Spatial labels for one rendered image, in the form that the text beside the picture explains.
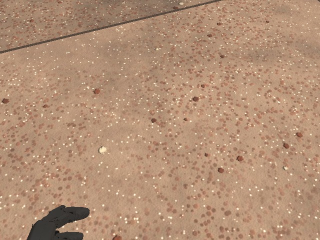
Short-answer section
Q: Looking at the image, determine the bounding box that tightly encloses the robot left hand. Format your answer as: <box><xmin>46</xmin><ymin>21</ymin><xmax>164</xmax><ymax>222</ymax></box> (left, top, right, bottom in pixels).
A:
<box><xmin>27</xmin><ymin>205</ymin><xmax>90</xmax><ymax>240</ymax></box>

